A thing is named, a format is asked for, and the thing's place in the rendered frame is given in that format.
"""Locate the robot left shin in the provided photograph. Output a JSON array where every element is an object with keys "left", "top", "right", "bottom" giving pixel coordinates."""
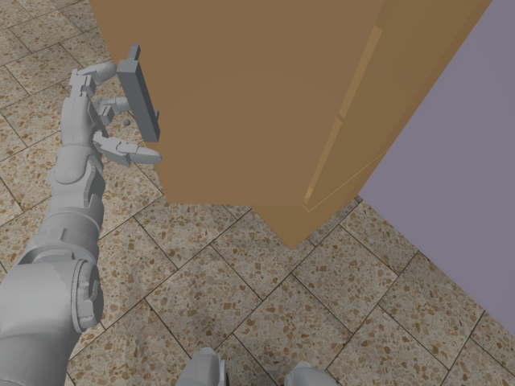
[{"left": 198, "top": 347, "right": 218, "bottom": 357}]

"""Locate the robot left forearm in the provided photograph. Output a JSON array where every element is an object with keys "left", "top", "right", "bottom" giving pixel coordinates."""
[{"left": 0, "top": 146, "right": 105, "bottom": 297}]

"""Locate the left robot hand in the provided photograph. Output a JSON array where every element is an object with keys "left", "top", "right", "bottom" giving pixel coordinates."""
[{"left": 60, "top": 62, "right": 162, "bottom": 166}]

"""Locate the cupboard door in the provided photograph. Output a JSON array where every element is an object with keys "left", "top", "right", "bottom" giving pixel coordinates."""
[{"left": 89, "top": 0, "right": 384, "bottom": 207}]

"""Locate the handle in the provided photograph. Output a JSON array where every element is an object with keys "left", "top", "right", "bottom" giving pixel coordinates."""
[{"left": 116, "top": 43, "right": 160, "bottom": 142}]

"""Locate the left robot upper arm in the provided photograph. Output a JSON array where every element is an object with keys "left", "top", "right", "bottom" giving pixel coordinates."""
[{"left": 0, "top": 259, "right": 104, "bottom": 386}]

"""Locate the left robot thigh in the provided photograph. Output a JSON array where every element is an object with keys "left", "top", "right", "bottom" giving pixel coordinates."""
[{"left": 175, "top": 354, "right": 226, "bottom": 386}]

